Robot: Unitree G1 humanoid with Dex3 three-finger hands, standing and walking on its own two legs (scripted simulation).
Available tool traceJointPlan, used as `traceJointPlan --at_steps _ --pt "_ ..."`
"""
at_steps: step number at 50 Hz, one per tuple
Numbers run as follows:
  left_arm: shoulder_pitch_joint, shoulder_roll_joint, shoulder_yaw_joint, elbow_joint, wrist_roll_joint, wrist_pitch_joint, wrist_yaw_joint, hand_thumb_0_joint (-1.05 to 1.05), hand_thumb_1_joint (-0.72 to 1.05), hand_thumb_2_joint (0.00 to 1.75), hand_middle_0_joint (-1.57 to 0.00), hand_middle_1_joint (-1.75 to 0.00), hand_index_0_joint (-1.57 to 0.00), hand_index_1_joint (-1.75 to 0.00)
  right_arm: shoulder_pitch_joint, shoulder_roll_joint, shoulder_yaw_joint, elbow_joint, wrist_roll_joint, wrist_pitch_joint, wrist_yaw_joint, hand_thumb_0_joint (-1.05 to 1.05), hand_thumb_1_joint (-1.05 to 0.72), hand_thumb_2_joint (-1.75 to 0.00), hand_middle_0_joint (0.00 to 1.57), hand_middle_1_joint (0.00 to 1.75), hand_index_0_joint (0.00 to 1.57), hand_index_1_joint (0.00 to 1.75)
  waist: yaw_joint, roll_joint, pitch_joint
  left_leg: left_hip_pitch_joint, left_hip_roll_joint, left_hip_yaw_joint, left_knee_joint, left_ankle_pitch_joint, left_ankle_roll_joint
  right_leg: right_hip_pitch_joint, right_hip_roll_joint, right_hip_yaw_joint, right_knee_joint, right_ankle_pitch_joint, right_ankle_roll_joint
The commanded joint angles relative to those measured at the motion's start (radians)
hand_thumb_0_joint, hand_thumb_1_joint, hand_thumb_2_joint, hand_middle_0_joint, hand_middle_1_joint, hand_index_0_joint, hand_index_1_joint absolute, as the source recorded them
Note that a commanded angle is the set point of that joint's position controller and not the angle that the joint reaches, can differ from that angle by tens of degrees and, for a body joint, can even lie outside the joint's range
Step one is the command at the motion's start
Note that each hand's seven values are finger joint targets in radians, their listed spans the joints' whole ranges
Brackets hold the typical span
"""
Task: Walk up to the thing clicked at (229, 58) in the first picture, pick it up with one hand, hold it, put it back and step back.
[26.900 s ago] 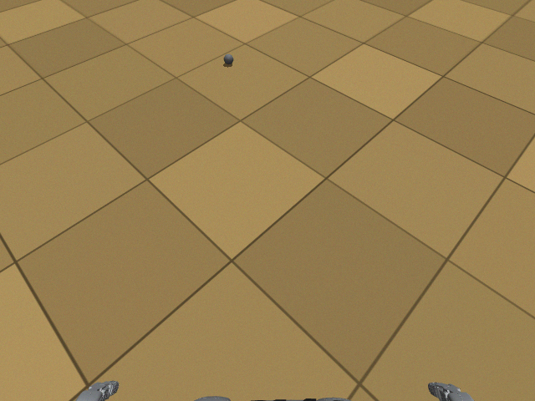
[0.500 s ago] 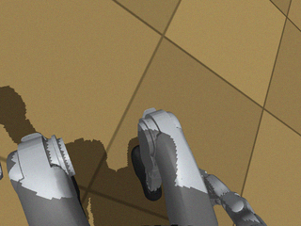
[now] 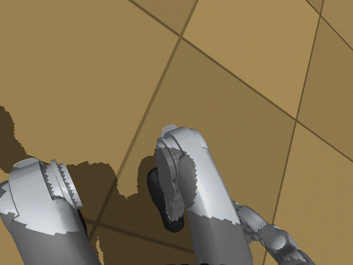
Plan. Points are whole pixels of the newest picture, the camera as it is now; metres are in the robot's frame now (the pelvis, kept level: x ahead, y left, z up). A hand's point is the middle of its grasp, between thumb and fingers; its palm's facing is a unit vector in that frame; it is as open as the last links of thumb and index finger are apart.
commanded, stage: rest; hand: left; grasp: from above
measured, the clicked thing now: out of the picture +0.41 +0.34 -0.26
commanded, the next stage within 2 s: open in 0.04 s
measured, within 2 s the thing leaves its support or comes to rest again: neither
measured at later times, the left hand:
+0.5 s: hand out of the picture +0.39 +0.35 -0.24, palm faces -0.44 -0.19 -0.88, open 11.7 cm
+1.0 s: hand out of the picture +0.39 +0.34 -0.25, palm faces -0.42 -0.18 -0.89, open 14.0 cm
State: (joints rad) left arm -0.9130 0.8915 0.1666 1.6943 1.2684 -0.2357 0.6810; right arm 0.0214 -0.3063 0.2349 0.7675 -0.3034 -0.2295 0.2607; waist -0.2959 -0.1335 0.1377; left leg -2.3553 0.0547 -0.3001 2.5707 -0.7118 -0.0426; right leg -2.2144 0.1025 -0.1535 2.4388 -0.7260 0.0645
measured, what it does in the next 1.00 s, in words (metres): stands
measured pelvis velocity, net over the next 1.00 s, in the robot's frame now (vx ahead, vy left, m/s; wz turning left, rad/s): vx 0.00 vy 0.00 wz -0.01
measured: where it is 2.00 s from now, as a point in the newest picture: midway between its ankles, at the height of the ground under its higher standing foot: (127, 228)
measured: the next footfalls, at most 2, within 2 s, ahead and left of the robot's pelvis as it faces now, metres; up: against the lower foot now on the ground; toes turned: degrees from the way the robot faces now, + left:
none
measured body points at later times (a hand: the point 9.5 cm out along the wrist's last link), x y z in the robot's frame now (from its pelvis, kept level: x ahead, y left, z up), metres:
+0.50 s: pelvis +0.00 +0.00 +0.00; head +0.25 +0.13 +0.35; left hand +0.41 +0.35 -0.19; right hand +0.09 -0.25 -0.07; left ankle +0.06 +0.14 -0.26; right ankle +0.10 -0.12 -0.26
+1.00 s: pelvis +0.00 +0.00 +0.00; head +0.25 +0.13 +0.35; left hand +0.41 +0.34 -0.19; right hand +0.09 -0.25 -0.07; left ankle +0.06 +0.14 -0.26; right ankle +0.10 -0.12 -0.26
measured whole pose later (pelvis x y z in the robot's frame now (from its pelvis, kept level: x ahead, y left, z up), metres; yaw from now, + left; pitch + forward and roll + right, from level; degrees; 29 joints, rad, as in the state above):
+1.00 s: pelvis +0.00 +0.00 +0.00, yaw -1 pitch +26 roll -13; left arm -0.93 0.92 0.15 1.71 1.25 -0.21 0.68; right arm 0.02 -0.32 0.26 0.73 -0.30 -0.26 0.28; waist -0.31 -0.14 0.15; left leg -2.35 0.06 -0.31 2.57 -0.70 -0.03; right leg -2.20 0.11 -0.16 2.42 -0.71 0.07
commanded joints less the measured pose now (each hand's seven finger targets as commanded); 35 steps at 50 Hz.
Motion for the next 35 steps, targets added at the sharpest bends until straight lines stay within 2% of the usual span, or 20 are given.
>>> traceJointPlan --at_steps 1,6,7,8,9,10,13,14,15,16,17,18,20,21,24,28,30,33,34,35 --pt "-0.227 0.245 -0.006 -0.080 -0.015 0.010 0.050 0.00 0.54 0.65 -0.88 -0.69 -0.92 -0.65 0.146 -0.303 -0.084 -0.014 0.005 -0.013 -0.002 0.00 -0.91 -0.90 0.20 0.30 0.20 0.30 -0.025 0.479 -0.649 0.486 0.021 0.149 -0.238 0.206 0.047 0.322 0.031 -0.115 -0.223 0.305 -0.076" --pt "-0.203 0.262 0.007 -0.073 -0.029 0.016 0.050 0.00 0.53 0.65 -0.87 -0.68 -0.90 -0.65 0.133 -0.312 -0.084 -0.015 0.013 -0.019 -0.004 0.00 -0.90 -0.90 0.20 0.30 0.20 0.30 -0.014 0.463 -0.655 0.486 0.019 0.145 -0.247 0.197 0.047 0.326 0.032 -0.122 -0.234 0.290 -0.075" --pt "-0.259 0.232 -0.035 -0.091 -0.025 0.014 0.041 0.00 0.53 0.62 -0.87 -0.68 -0.90 -0.64 0.150 -0.298 -0.077 -0.013 0.012 -0.021 0.001 0.00 -0.90 -0.90 0.20 0.30 0.20 0.30 -0.035 0.470 -0.634 0.477 0.018 0.147 -0.235 0.187 0.050 0.313 0.029 -0.117 -0.230 0.289 -0.073" --pt "-0.249 0.254 -0.007 -0.102 -0.037 0.012 0.045 0.00 0.45 0.61 -0.79 -0.69 -0.82 -0.65 0.134 -0.312 -0.081 -0.017 0.009 -0.021 -0.001 0.00 -0.89 -0.90 0.20 0.30 0.20 0.30 -0.025 0.465 -0.660 0.483 0.020 0.143 -0.247 0.191 0.049 0.330 0.033 -0.119 -0.239 0.289 -0.075" --pt "-0.253 0.250 -0.016 -0.103 -0.038 0.011 0.042 0.00 0.37 0.60 -0.71 -0.67 -0.74 -0.64 0.149 -0.306 -0.077 -0.014 0.014 -0.023 -0.001 0.00 -0.89 -0.90 0.20 0.30 0.20 0.30 -0.029 0.465 -0.653 0.485 0.018 0.144 -0.236 0.197 0.051 0.329 0.029 -0.119 -0.239 0.297 -0.072" --pt "-0.210 0.278 0.021 -0.080 -0.040 0.013 0.044 0.00 0.29 0.58 -0.63 -0.66 -0.66 -0.63 0.150 -0.321 -0.084 -0.012 0.013 -0.020 -0.004 0.00 -0.89 -0.90 0.20 0.30 0.20 0.30 -0.023 0.460 -0.679 0.503 0.021 0.140 -0.243 0.217 0.047 0.348 0.031 -0.124 -0.236 0.312 -0.073" --pt "-0.220 0.287 0.012 -0.089 -0.018 0.011 0.038 0.00 0.05 0.59 -0.42 -0.70 -0.45 -0.67 0.151 -0.319 -0.086 -0.009 0.008 -0.015 -0.006 0.00 -0.89 -0.90 0.20 0.30 0.20 0.30 -0.028 0.477 -0.655 0.493 0.024 0.141 -0.237 0.224 0.047 0.342 0.032 -0.119 -0.229 0.318 -0.072" --pt "-0.225 0.298 0.032 -0.076 -0.019 0.009 0.043 0.00 -0.03 0.62 -0.39 -0.72 -0.42 -0.69 0.161 -0.316 -0.082 -0.008 0.005 -0.011 -0.005 0.00 -0.89 -0.90 0.20 0.30 0.20 0.30 -0.034 0.480 -0.659 0.495 0.023 0.141 -0.235 0.231 0.047 0.351 0.031 -0.120 -0.228 0.333 -0.072" --pt "-0.249 0.275 0.005 -0.077 -0.019 0.008 0.036 0.00 -0.11 0.65 -0.37 -0.73 -0.40 -0.70 0.155 -0.315 -0.081 -0.019 0.008 -0.015 -0.002 0.00 -0.89 -0.90 0.20 0.30 0.20 0.30 -0.044 0.473 -0.636 0.488 0.020 0.141 -0.236 0.217 0.048 0.326 0.026 -0.123 -0.224 0.318 -0.072" --pt "-0.245 0.287 0.016 -0.072 -0.021 0.005 0.036 0.00 -0.18 0.68 -0.35 -0.74 -0.37 -0.72 0.161 -0.321 -0.082 -0.008 0.005 -0.016 -0.002 0.00 -0.89 -0.90 0.20 0.30 0.20 0.30 -0.049 0.470 -0.628 0.485 0.022 0.138 -0.237 0.214 0.048 0.326 0.027 -0.127 -0.227 0.313 -0.072" --pt "-0.227 0.307 0.031 -0.063 -0.021 0.005 0.036 0.00 -0.20 0.71 -0.34 -0.75 -0.36 -0.74 0.154 -0.324 -0.083 -0.010 0.007 -0.013 -0.005 0.00 -0.89 -0.90 0.20 0.30 0.20 0.30 -0.034 0.461 -0.624 0.475 0.022 0.139 -0.239 0.197 0.050 0.320 0.029 -0.122 -0.233 0.294 -0.073" --pt "-0.231 0.278 0.005 -0.056 -0.020 0.005 0.025 0.00 -0.23 0.74 -0.33 -0.76 -0.34 -0.75 0.153 -0.316 -0.082 -0.022 0.009 -0.017 -0.003 0.00 -0.89 -0.90 0.20 0.30 0.20 0.30 -0.044 0.474 -0.612 0.476 0.020 0.142 -0.237 0.191 0.049 0.316 0.028 -0.116 -0.228 0.288 -0.074" --pt "-0.227 0.273 0.004 -0.057 -0.031 -0.001 0.019 0.00 -0.28 0.79 -0.29 -0.79 -0.29 -0.79 0.157 -0.324 -0.085 -0.012 0.002 -0.018 -0.004 0.00 -0.89 -0.90 0.20 0.30 0.20 0.30 -0.045 0.458 -0.617 0.470 0.019 0.135 -0.244 0.181 0.047 0.312 0.027 -0.126 -0.235 0.270 -0.074" --pt "-0.232 0.235 -0.031 -0.055 -0.034 -0.001 0.006 0.00 -0.29 0.79 -0.28 -0.81 -0.28 -0.80 0.148 -0.315 -0.083 -0.026 0.009 -0.022 -0.003 0.00 -0.89 -0.90 0.20 0.30 0.20 0.30 -0.047 0.453 -0.612 0.470 0.020 0.136 -0.238 0.175 0.050 0.309 0.028 -0.117 -0.235 0.271 -0.075" --pt "-0.196 0.266 0.000 -0.055 -0.047 -0.009 0.000 0.00 -0.35 0.83 -0.22 -0.86 -0.23 -0.85 0.161 -0.324 -0.084 -0.013 0.010 -0.019 -0.008 0.00 -0.89 -0.90 0.20 0.30 0.20 0.30 -0.031 0.461 -0.638 0.495 0.020 0.130 -0.254 0.195 0.043 0.326 0.029 -0.129 -0.234 0.284 -0.075" --pt "-0.223 0.263 -0.023 -0.058 -0.032 -0.020 -0.006 0.00 -0.44 0.90 -0.14 -0.94 -0.14 -0.93 0.166 -0.319 -0.071 -0.024 0.008 -0.010 -0.004 0.00 -0.89 -0.90 0.20 0.30 0.20 0.30 -0.046 0.463 -0.619 0.482 0.021 0.130 -0.247 0.195 0.045 0.317 0.028 -0.132 -0.223 0.293 -0.074" --pt "-0.241 0.279 -0.010 -0.090 -0.036 -0.033 0.003 0.00 -0.47 0.94 -0.10 -0.97 -0.11 -0.96 0.161 -0.333 -0.076 -0.023 0.012 -0.007 -0.009 0.00 -0.89 -0.90 0.20 0.30 0.20 0.30 -0.039 0.478 -0.622 0.488 0.021 0.125 -0.256 0.187 0.042 0.312 0.027 -0.135 -0.229 0.278 -0.076" --pt "-0.246 0.256 -0.037 -0.097 -0.021 -0.036 0.014 0.00 -0.49 0.95 -0.08 -1.00 -0.09 -0.98 0.147 -0.329 -0.071 -0.035 0.013 -0.009 -0.010 0.00 -0.88 -0.90 0.20 0.30 0.20 0.30 -0.037 0.462 -0.618 0.484 0.021 0.131 -0.249 0.183 0.044 0.308 0.032 -0.129 -0.233 0.279 -0.075" --pt "-0.228 0.283 -0.014 -0.073 -0.017 -0.035 0.021 0.00 -0.49 0.96 -0.07 -1.00 -0.08 -0.99 0.165 -0.333 -0.067 -0.024 0.005 -0.009 -0.008 0.00 -0.88 -0.90 0.20 0.30 0.20 0.30 -0.044 0.474 -0.628 0.497 0.022 0.133 -0.245 0.205 0.044 0.325 0.032 -0.132 -0.229 0.303 -0.072" --pt "-0.240 0.262 -0.032 -0.094 -0.021 -0.036 0.025 0.00 -0.49 0.96 -0.07 -1.00 -0.08 -0.99 0.152 -0.334 -0.071 -0.030 0.008 -0.011 -0.008 0.00 -0.88 -0.90 0.20 0.30 0.20 0.30 -0.036 0.474 -0.627 0.489 0.021 0.132 -0.248 0.198 0.042 0.312 0.031 -0.130 -0.230 0.288 -0.074"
